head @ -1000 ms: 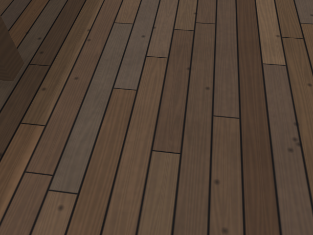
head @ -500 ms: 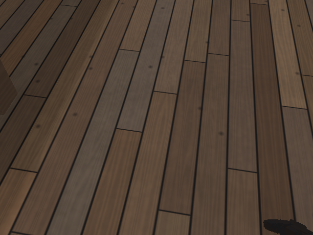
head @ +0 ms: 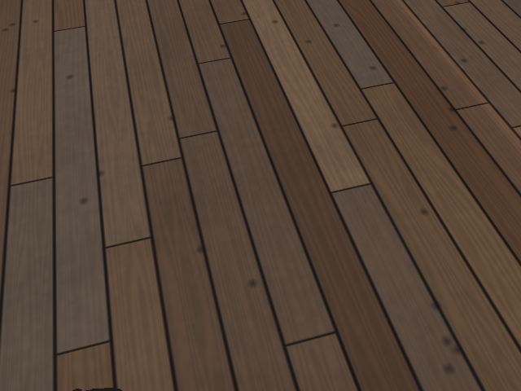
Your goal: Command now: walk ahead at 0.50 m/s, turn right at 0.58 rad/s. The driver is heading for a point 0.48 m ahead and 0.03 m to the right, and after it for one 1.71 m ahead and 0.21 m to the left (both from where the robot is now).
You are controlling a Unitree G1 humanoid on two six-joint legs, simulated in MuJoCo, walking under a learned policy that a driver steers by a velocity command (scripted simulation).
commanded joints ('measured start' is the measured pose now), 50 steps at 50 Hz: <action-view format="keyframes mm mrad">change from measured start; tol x32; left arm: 1 328 220 98 16 -5 -1 17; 29 431 77 -2 20 24 -55 67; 50 -57 141 17 -133 9 -117 37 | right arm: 1 -57 -192 -34 -71 4 5 -7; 22 -417 -87 18 -271 -14 -69 53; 29 102 -242 -37 -143 -12 -63 70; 50 74 -162 -17 -198 10 15 -4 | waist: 1 230 49 -178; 50 39 143 -45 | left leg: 1 -204 180 -38 507 941 102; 3 -835 -87 -321 1064 -205 35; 17 -652 -1 -332 268 559 13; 24 -695 -18 -322 155 403 98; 27 -282 -32 -312 155 425 198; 29 271 291 -1029 6 196 426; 36 -223 117 -678 -133 384 332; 50 -225 80 -721 45 396 233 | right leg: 1 511 107 -16 -81 0 -94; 3 979 -292 913 -313 -215 -359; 11 379 -103 368 -419 231 -195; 21 467 -113 327 -375 99 -116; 27 536 -73 228 23 595 -32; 29 -54 150 165 600 -405 84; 30 -187 89 219 678 -406 71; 50 200 75 142 -216 83 107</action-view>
